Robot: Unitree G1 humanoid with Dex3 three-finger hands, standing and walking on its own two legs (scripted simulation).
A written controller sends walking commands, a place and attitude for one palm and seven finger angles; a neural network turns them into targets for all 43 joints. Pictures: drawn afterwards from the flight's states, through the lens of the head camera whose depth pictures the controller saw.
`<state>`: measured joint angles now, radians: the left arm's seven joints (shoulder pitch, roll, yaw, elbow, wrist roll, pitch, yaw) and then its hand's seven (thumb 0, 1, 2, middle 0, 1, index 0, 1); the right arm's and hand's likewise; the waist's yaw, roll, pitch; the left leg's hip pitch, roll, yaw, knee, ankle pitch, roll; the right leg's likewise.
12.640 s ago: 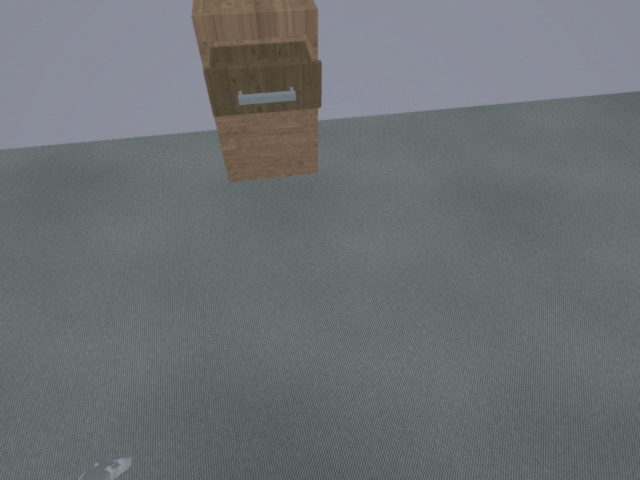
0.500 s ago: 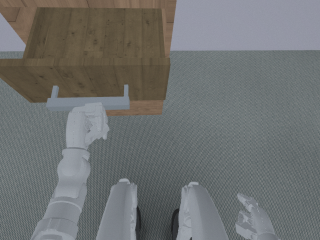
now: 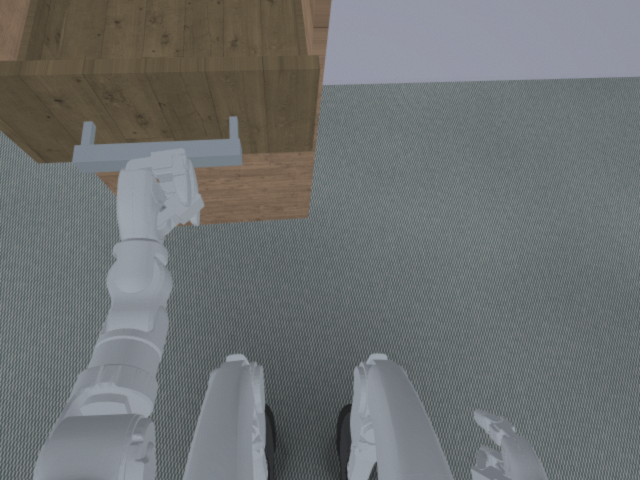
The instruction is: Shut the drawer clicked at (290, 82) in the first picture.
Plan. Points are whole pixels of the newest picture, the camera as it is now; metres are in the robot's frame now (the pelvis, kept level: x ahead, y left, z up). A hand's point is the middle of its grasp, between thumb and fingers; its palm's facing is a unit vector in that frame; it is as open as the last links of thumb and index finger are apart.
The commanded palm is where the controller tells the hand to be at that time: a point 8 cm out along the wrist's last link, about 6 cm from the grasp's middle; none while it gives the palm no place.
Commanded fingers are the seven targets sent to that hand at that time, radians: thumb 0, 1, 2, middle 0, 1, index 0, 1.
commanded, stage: push the drawer shut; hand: left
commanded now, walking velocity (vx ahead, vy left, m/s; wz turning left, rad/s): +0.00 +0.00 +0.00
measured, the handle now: (162, 141) +0.52 +0.19 +0.00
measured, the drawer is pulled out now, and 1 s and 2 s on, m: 0.11 0.00 0.00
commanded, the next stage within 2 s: pull the fist back off the drawer in 1.16 s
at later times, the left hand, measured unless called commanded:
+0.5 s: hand (196, 153) +0.50 +0.15 +0.00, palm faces +0.07 -1.00 -0.04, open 3.2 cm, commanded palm +0.49 +0.19 +0.01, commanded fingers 0.00 0.90 0.90 -1.40 -1.60 -1.40 -1.60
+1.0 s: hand (195, 120) +0.55 +0.15 +0.00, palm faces +0.07 -1.00 -0.04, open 3.1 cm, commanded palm +0.55 +0.18 +0.01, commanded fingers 0.00 0.90 0.90 -1.40 -1.60 -1.40 -1.60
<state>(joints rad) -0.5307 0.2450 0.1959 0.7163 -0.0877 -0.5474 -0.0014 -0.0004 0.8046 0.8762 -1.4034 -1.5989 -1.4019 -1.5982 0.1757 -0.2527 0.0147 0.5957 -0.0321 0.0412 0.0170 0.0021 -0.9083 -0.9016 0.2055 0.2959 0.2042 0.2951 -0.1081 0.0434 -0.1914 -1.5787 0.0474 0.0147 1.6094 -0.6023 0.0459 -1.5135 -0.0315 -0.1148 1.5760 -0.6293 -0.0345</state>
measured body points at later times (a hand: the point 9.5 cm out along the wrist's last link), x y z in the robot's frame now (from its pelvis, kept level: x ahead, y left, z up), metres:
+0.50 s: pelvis +0.00 -0.01 -0.01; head +0.19 +0.01 +0.40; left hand +0.49 +0.20 +0.01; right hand +0.07 -0.27 -0.13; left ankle +0.06 +0.10 -0.54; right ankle +0.05 -0.11 -0.54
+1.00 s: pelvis -0.01 +0.00 -0.02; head +0.21 +0.02 +0.38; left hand +0.54 +0.21 +0.01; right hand +0.01 -0.27 -0.13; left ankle +0.06 +0.10 -0.54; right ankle +0.05 -0.11 -0.54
